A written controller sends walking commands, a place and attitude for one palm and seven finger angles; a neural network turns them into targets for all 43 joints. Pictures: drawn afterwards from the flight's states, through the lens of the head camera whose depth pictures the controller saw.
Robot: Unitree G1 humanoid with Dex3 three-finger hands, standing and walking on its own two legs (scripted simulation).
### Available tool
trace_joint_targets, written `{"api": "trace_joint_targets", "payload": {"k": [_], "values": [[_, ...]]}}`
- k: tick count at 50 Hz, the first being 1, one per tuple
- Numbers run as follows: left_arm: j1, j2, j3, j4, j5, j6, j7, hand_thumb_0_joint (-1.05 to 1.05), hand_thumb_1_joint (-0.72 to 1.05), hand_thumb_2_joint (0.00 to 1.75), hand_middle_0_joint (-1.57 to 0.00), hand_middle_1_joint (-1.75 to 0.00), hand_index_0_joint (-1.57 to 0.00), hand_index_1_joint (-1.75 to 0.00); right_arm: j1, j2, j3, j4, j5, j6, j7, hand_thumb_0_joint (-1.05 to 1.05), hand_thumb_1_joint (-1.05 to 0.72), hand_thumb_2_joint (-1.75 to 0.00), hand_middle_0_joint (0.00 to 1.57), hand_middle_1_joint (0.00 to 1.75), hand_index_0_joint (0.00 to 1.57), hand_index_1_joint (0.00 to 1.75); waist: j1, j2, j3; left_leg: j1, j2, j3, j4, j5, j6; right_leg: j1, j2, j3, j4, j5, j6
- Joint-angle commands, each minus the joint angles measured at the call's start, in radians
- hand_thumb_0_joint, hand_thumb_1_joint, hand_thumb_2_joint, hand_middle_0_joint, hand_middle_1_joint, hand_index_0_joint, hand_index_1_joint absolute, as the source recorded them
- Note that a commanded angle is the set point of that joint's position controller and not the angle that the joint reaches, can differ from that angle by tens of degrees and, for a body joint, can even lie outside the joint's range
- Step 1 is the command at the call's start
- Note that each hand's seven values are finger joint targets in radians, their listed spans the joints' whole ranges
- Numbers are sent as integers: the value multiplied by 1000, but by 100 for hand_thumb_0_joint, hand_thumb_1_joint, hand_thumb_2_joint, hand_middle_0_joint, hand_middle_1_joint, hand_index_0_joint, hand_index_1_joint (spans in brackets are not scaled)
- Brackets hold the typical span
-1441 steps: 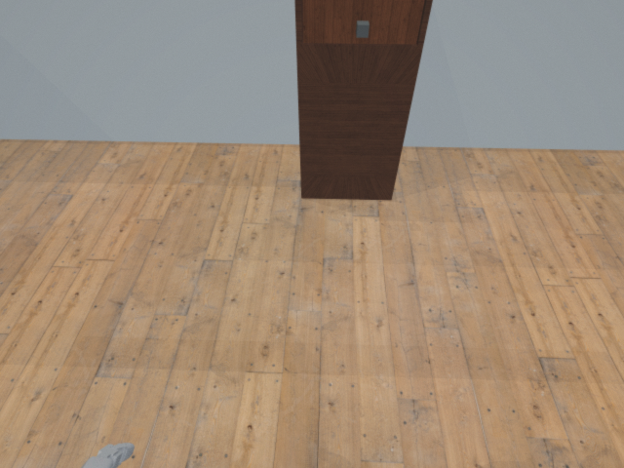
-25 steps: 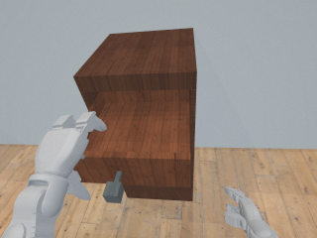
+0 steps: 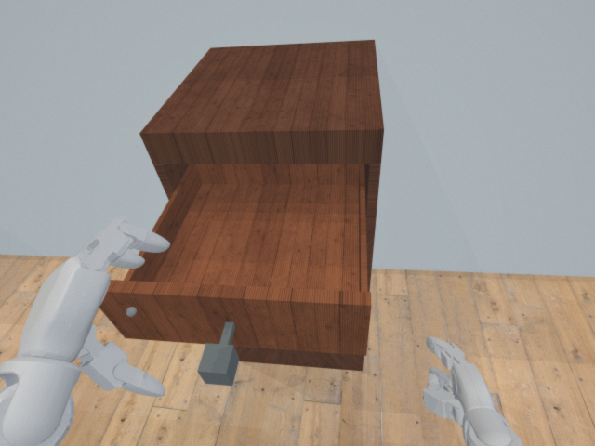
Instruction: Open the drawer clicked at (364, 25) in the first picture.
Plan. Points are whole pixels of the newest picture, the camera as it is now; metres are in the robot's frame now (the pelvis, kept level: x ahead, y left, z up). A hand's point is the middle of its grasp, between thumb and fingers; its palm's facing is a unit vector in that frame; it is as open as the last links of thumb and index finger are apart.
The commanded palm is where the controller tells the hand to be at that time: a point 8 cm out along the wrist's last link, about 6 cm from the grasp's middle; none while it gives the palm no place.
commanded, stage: draw the hand back to the body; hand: left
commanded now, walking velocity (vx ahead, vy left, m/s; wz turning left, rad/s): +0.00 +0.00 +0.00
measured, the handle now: (223, 350) +0.23 +0.15 +0.02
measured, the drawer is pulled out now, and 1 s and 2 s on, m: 0.30 0.30 0.30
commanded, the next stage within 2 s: step back with the hand held close in 0.92 s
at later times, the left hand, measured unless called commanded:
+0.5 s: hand (118, 281) +0.21 +0.21 +0.20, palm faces +0.35 -0.84 -0.41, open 10.6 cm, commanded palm +0.16 +0.27 +0.22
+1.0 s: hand (109, 282) +0.21 +0.22 +0.20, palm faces +0.42 -0.81 -0.41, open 7.5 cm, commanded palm +0.15 +0.27 +0.21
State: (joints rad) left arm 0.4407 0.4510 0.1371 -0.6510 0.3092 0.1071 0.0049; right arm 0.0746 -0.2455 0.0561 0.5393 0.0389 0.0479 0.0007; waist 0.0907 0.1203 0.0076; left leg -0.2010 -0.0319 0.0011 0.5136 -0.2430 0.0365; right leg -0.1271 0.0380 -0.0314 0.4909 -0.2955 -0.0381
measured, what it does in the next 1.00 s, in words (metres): stands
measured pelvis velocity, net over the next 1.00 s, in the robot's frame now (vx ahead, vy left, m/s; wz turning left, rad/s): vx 0.03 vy -0.02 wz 0.02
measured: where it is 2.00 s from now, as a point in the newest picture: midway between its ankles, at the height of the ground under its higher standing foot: outside the picture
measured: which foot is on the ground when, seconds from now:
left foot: down 0.00-1.00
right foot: down 0.00-1.00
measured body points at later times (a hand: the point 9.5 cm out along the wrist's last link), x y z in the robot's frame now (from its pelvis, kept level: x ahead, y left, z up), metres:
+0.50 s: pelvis +0.03 +0.00 +0.00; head +0.02 -0.02 +0.45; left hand +0.19 +0.26 +0.22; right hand +0.22 -0.22 -0.08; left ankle +0.03 +0.10 -0.74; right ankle -0.01 -0.09 -0.74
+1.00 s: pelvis +0.03 -0.02 +0.00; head +0.01 -0.05 +0.45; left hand +0.18 +0.26 +0.22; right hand +0.23 -0.23 -0.08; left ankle +0.03 +0.10 -0.74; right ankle -0.01 -0.09 -0.74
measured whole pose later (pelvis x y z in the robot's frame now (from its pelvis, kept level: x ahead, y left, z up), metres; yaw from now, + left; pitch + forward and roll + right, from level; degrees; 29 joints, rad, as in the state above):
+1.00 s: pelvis +0.03 -0.02 +0.00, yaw +1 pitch -3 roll +0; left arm 0.52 0.37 0.33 -0.57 -0.10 -0.09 0.11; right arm 0.16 -0.22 0.02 0.62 0.03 -0.06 -0.06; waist 0.06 0.07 0.00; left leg -0.15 -0.02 -0.02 0.46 -0.25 0.01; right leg -0.06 0.05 -0.05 0.42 -0.30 -0.06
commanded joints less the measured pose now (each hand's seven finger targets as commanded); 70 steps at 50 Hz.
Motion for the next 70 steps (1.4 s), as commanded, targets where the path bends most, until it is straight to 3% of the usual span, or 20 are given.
{"api": "trace_joint_targets", "payload": {"k": [1,4,5,7,13,20,27,29,32,36,44,51,52,53,54,57,59,62,66,70], "values": [[-60,32,164,-250,-363,-192,91,0,-32,37,-29,-109,-29,-109,-99,-48,-27,-170,-17,-157,-54,0,-90,-90,20,30,20,30,-40,-186,-63,130,61,-45,-90,52,0,-94,-45,14,-142,61,18],[-104,102,232,-336,-371,-249,138,0,-22,42,-28,-102,-28,-102,-80,-57,-24,-144,-32,-214,-76,0,-90,-90,20,30,20,30,-24,30,-119,141,56,-42,-88,75,-13,-61,-51,37,-139,87,5],[-75,39,183,-324,-368,-259,138,0,-18,43,-28,-100,-28,-100,-62,-38,-16,-136,-38,-222,-75,0,-90,-90,20,30,20,30,-28,63,-114,130,50,-49,-99,98,-16,-44,-54,19,-128,103,-3],[-49,11,167,-267,-374,-257,137,0,-12,47,-27,-95,-27,-95,-48,-45,-19,-115,-34,-228,-67,0,-90,-90,20,30,20,30,-33,78,-54,110,56,-58,-110,133,-23,-45,-50,12,-128,135,-7],[0,-8,185,-165,-392,-258,117,0,9,55,-26,-82,-26,-82,-49,-63,-46,-102,-28,-207,-57,0,-90,-90,20,30,20,30,-34,-113,-44,104,67,-54,-107,219,-16,-20,-48,-1,-124,227,5],[41,61,265,-213,-396,-276,126,0,34,66,-24,-66,-24,-66,-49,-65,-57,-98,-21,-198,-64,0,-90,-90,20,30,20,30,-28,-43,-142,133,65,-45,-90,286,-20,19,-55,5,-115,300,4],[41,66,302,-127,-404,-261,132,0,58,76,-22,-50,-22,-50,-44,-64,-66,-80,-11,-181,-71,0,-90,-90,20,30,20,30,-39,-88,-79,123,62,-39,-87,265,-20,-20,-51,-2,-129,298,12],[19,69,308,-119,-404,-262,133,0,65,80,-22,-46,-22,-46,-46,-69,-70,-74,-10,-179,-72,0,-90,-90,20,30,20,30,-43,-55,-69,127,61,-39,-89,261,-19,-27,-51,1,-137,291,9],[28,61,303,-83,-407,-258,130,0,76,84,-21,-39,-21,-39,-47,-69,-72,-79,-9,-167,-71,0,-90,-90,20,30,20,30,-40,-104,-73,130,61,-37,-89,252,-15,-25,-54,2,-138,295,16],[5,61,282,-127,-404,-262,128,0,90,90,-20,-30,-20,-30,-55,-72,-69,-87,-10,-174,-69,0,-90,-90,20,30,20,30,-40,-59,-95,142,55,-34,-84,261,-11,-19,-60,9,-136,312,16],[2,96,320,-135,-407,-260,134,0,90,90,-20,-30,-20,-30,-59,-67,-65,-80,-12,-175,-71,0,-90,-90,20,30,20,30,-36,-66,-95,130,50,-34,-78,273,-14,-4,-59,8,-136,354,14],[18,69,301,-93,-411,-262,124,0,90,90,-20,-30,-20,-30,-63,-65,-70,-88,-6,-159,-68,0,-90,-90,20,30,20,30,-39,-75,-70,124,53,-28,-82,221,-10,-25,-63,15,-149,308,21],[-121,247,476,-192,-403,-305,130,0,90,90,-20,-30,-20,-30,-1,-93,-78,-123,-1,-147,-60,0,-90,-90,20,30,20,30,-66,-91,-7,60,70,-72,-34,207,14,-117,-122,114,-201,368,26],[-42,166,416,-97,-399,-314,117,0,90,90,-20,-30,-20,-30,-3,-76,-75,-95,-6,-138,-59,0,-90,-90,20,30,20,30,-77,-151,-20,59,65,-81,-4,206,11,-110,-144,105,-201,403,22],[-61,187,419,-147,-394,-325,115,0,90,90,-20,-30,-20,-30,-18,-84,-78,-103,-8,-138,-56,0,-90,-90,20,30,20,30,-74,-129,-36,65,62,-75,4,223,10,-113,-157,121,-194,456,19],[86,93,347,-78,-389,-316,105,0,90,90,-20,-30,-20,-30,-16,-89,-85,-117,-4,-118,-55,0,-90,-90,20,30,20,30,-83,-117,-102,65,71,-65,19,312,9,-81,-162,87,-145,497,37],[123,104,359,-121,-390,-319,108,0,90,90,-20,-30,-20,-30,-16,-97,-93,-123,-1,-109,-53,0,-90,-90,20,30,20,30,-84,-76,-158,73,85,-67,6,374,11,-61,-158,73,-114,498,39],[173,132,393,-159,-391,-318,117,0,90,90,-20,-30,-20,-30,-13,-93,-106,-139,3,-87,-54,0,-90,-90,20,30,20,30,-85,-138,-188,36,100,-80,16,391,6,-46,-157,70,-90,456,29],[201,164,427,-214,-396,-330,132,0,90,90,-20,-30,-20,-30,-15,-86,-113,-149,6,-82,-66,0,-90,-90,20,30,20,30,-89,-138,-187,-2,107,-105,12,330,3,-83,-164,81,-79,345,9],[205,176,445,-237,-397,-338,145,0,90,90,-20,-30,-20,-30,-14,-91,-111,-147,-1,-94,-77,0,-90,-90,20,30,20,30,-87,-54,-160,-85,148,-169,-75,263,15,-78,-112,55,-39,201,21]]}}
